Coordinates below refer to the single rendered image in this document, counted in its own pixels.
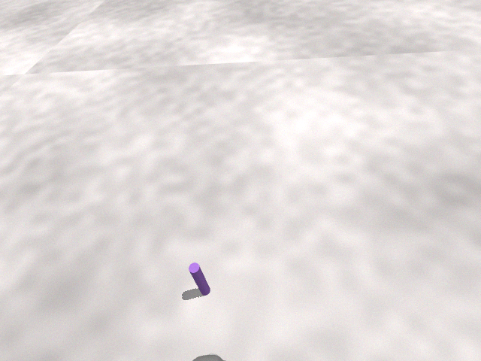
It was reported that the can can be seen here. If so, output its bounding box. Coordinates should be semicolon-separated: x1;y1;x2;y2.
189;262;210;296

